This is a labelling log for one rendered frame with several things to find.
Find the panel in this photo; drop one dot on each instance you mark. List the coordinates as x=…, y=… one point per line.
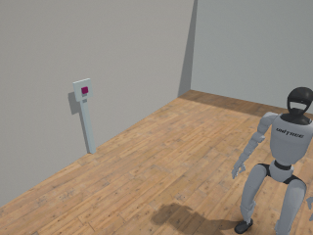
x=82, y=99

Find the button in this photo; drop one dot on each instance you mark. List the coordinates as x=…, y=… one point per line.
x=84, y=90

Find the robot left thigh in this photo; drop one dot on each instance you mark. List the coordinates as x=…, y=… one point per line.
x=293, y=199

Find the robot right upper arm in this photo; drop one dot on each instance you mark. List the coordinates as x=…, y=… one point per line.
x=263, y=126

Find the right robot hand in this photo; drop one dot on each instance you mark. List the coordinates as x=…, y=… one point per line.
x=239, y=164

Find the right robot forearm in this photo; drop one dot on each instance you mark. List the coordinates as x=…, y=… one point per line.
x=251, y=145

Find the robot right shin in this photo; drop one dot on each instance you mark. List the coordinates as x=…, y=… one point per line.
x=246, y=213

